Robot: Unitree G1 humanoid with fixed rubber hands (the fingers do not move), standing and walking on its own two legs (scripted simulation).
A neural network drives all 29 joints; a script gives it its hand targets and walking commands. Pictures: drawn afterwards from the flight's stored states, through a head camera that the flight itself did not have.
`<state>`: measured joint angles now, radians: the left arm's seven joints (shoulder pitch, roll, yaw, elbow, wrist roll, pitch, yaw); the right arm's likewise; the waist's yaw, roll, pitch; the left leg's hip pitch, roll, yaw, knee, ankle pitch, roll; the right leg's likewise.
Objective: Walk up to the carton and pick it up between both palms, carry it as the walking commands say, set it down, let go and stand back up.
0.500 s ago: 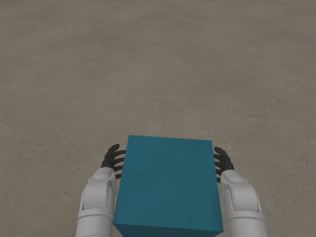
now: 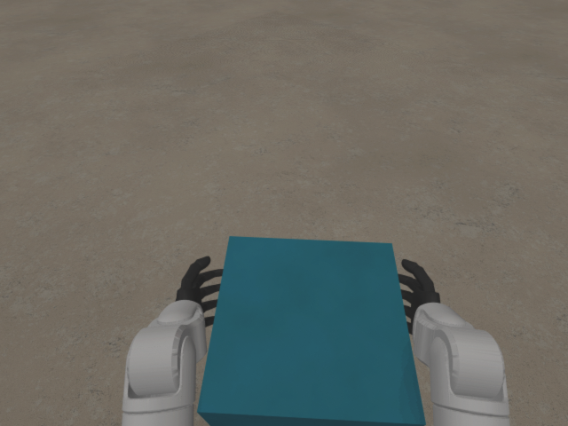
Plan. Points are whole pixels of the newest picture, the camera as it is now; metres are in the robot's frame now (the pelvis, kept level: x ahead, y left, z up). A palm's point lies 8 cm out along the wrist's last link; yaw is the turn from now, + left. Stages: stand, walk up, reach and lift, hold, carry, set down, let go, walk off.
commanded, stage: carry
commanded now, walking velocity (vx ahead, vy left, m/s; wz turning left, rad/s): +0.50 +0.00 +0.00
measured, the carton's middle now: (304, 351) +0.25 -0.01 +0.01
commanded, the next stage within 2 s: none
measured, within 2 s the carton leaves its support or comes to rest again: neither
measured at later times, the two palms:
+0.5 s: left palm (206, 172) +0.59 +0.16 +0.06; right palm (357, 176) +0.56 -0.13 +0.07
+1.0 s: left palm (247, 99) +0.92 +0.10 +0.06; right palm (356, 99) +0.93 -0.20 +0.05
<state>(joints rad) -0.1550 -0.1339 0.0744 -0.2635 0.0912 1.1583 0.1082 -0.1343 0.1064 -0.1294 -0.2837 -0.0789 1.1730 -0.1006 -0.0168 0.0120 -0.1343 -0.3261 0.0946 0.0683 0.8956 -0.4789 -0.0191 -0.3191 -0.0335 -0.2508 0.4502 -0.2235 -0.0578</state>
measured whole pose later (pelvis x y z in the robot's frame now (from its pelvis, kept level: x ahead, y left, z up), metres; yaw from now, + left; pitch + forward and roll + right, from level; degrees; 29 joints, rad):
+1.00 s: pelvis +0.66 -0.05 +0.01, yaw +0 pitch +4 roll +3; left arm -0.14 -0.13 0.11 -0.34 0.08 1.17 0.09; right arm -0.15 0.14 -0.11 -0.33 -0.10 1.19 -0.11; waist 0.01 -0.03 0.04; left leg -0.46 0.08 0.07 1.18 -0.34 0.01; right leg -0.32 -0.05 -0.26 0.39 -0.17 -0.11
